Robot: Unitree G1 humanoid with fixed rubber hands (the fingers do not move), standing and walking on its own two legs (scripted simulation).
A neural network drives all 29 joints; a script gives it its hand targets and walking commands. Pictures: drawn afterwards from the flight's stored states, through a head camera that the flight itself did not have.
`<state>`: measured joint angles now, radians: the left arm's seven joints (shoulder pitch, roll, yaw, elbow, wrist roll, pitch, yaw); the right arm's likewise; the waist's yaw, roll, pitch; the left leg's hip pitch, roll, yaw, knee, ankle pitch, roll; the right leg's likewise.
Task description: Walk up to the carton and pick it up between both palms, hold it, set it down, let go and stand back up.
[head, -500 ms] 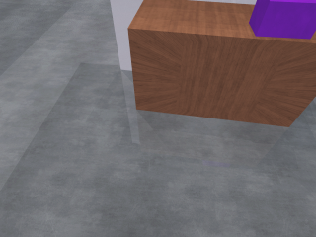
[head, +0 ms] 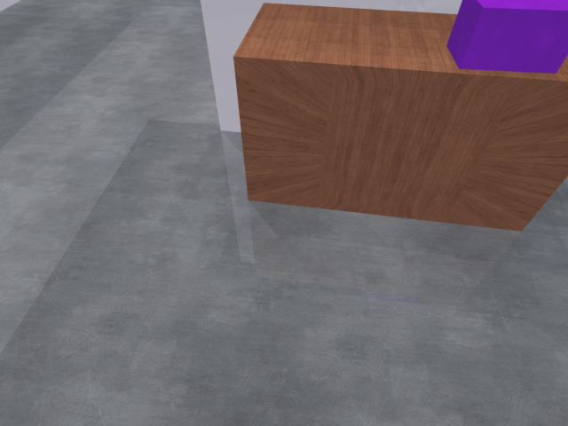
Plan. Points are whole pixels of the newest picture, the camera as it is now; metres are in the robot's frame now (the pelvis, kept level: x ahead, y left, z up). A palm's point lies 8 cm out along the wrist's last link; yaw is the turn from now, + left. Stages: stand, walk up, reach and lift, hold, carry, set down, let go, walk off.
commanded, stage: stand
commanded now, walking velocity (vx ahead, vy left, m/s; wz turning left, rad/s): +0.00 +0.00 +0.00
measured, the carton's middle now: (511, 30) +1.25 -0.76 +0.03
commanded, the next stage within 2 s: none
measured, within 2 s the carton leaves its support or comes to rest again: neither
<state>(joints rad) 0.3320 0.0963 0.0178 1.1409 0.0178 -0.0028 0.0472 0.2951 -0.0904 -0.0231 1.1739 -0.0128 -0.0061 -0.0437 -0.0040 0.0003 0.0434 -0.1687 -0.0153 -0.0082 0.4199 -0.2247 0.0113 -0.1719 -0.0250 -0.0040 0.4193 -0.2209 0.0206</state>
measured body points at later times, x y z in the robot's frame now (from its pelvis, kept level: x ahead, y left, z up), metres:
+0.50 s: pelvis +0.00 +0.00 +0.00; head +0.00 +0.00 +0.45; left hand -0.04 +0.19 -0.16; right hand -0.04 -0.20 -0.16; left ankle +0.00 +0.11 -0.74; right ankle +0.00 -0.13 -0.74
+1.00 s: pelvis -0.01 -0.01 +0.00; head +0.01 +0.00 +0.45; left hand -0.05 +0.19 -0.16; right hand -0.05 -0.21 -0.16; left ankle +0.00 +0.11 -0.74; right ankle +0.00 -0.13 -0.74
